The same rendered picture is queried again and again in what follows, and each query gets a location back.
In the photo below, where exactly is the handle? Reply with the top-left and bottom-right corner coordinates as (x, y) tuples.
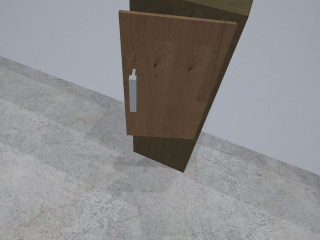
(129, 69), (137, 112)

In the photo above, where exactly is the cupboard door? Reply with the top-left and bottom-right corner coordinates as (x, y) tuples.
(118, 10), (238, 140)

